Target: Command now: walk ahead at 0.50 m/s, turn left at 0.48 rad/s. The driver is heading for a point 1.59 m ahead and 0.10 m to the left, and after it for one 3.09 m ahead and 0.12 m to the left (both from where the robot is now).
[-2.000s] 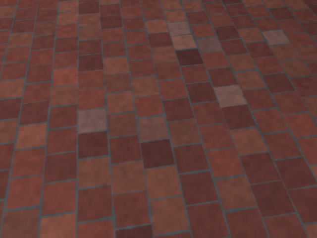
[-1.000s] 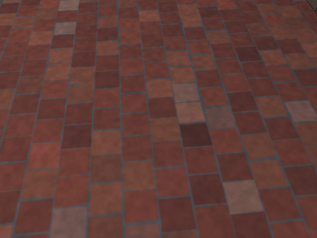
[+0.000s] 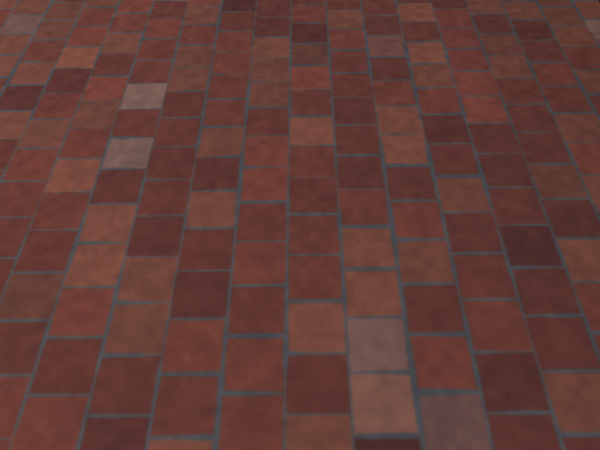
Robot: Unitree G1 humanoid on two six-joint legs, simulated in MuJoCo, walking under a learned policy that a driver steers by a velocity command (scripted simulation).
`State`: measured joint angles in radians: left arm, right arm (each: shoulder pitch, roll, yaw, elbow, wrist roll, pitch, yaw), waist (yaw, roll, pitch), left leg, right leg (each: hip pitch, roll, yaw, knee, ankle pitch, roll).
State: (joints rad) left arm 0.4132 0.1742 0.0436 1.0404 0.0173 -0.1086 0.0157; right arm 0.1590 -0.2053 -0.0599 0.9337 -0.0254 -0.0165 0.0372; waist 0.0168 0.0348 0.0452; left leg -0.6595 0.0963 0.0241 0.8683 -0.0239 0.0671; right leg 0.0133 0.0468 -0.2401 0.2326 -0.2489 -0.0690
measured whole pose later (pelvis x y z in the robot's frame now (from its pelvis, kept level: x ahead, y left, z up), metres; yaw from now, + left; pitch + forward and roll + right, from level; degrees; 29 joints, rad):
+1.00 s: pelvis +0.55 +0.07 +0.00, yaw +1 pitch +0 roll +0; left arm 0.35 0.26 0.07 0.92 0.00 -0.05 -0.01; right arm 0.15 -0.24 -0.02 0.80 -0.05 -0.06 0.01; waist 0.02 0.03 0.05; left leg -0.61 0.10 -0.06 1.05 -0.25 -0.02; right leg -0.16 0.16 0.03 0.34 -0.17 -0.14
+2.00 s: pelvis +1.06 +0.02 +0.00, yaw -4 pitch +1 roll +0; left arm 0.29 0.24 0.03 0.83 0.02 -0.09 0.00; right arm 0.30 -0.28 -0.06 0.88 -0.02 -0.01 0.03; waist -0.01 0.04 0.02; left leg -0.53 0.05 -0.01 1.09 -0.27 0.06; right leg -0.16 0.01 -0.15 0.34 -0.19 -0.06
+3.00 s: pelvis +1.61 +0.10 -0.02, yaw +8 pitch +0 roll +0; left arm 0.21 0.28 0.06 0.81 0.01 -0.04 -0.03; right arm 0.31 -0.25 -0.02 0.87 -0.03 -0.08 0.00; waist -0.01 0.02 0.06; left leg -0.28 -0.05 0.00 1.20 -0.35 0.05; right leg -0.36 0.11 -0.05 0.53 -0.17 -0.12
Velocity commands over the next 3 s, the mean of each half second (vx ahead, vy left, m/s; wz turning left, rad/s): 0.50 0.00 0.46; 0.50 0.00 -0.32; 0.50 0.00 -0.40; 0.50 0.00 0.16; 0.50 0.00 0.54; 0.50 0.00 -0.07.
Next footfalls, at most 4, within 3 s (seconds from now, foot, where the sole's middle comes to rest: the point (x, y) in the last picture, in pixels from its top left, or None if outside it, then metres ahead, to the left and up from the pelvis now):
0.20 left None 0.25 0.10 -0.78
0.76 right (310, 406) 0.59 0.03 -0.78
1.28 left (249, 292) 0.90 0.19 -0.78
1.78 right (346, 235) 1.09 -0.07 -0.78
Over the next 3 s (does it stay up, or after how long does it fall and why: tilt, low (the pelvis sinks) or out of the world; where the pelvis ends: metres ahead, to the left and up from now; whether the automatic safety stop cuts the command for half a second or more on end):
stays up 1.61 0.10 -0.02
